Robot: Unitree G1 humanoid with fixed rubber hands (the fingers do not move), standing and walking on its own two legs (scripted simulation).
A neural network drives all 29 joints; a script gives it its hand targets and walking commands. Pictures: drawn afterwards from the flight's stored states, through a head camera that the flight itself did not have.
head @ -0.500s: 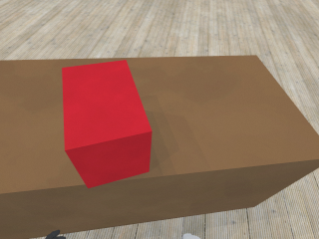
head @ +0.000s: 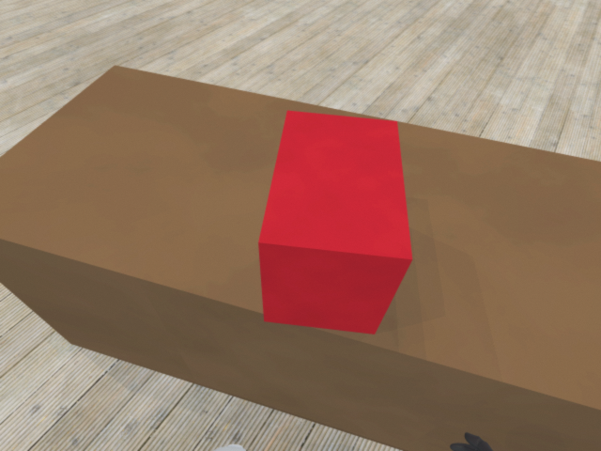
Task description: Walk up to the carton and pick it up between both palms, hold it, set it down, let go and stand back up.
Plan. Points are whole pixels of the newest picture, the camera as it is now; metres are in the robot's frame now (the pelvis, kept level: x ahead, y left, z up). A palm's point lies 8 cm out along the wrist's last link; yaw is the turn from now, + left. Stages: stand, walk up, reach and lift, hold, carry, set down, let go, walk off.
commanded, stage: walk up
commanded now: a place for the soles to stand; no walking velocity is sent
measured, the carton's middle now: (330, 221) +0.48 -0.03 +0.01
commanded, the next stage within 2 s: reach and lift in 1.58 s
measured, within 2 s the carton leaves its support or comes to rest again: neither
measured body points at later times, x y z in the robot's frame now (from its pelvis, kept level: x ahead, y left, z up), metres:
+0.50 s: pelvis +0.01 +0.00 +0.02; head +0.02 -0.01 +0.47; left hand +0.05 +0.25 -0.12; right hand +0.09 -0.24 -0.12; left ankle +0.05 +0.14 -0.71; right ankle +0.00 -0.10 -0.71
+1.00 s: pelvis +0.02 +0.00 +0.02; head +0.03 +0.02 +0.47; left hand +0.04 +0.26 -0.13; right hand +0.09 -0.24 -0.12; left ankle +0.05 +0.14 -0.71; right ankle +0.00 -0.10 -0.71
